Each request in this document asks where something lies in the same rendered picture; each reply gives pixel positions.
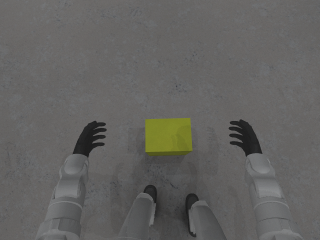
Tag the robot left foot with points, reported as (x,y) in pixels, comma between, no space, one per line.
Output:
(152,191)

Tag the left robot hand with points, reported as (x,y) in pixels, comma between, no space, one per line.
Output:
(85,141)

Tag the right robot forearm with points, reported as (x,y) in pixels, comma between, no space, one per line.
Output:
(273,217)

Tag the left robot forearm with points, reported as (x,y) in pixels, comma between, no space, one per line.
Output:
(62,220)

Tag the left robot shin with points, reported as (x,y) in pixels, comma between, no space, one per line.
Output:
(144,195)

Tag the right robot hand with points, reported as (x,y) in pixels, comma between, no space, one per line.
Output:
(250,143)

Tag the carton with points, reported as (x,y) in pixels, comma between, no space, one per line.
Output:
(168,136)

